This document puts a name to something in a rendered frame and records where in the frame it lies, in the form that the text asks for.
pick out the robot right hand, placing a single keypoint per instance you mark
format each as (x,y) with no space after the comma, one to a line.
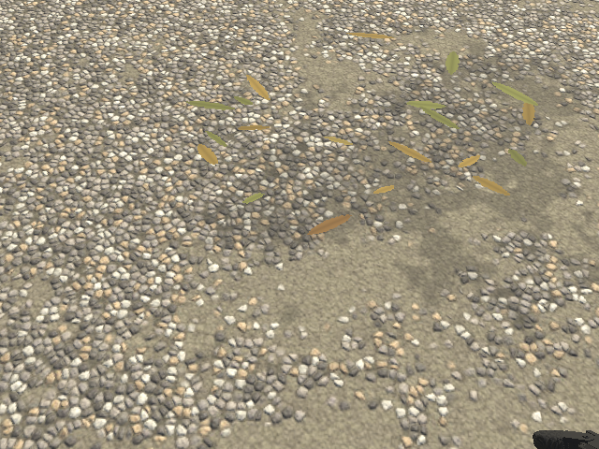
(559,439)

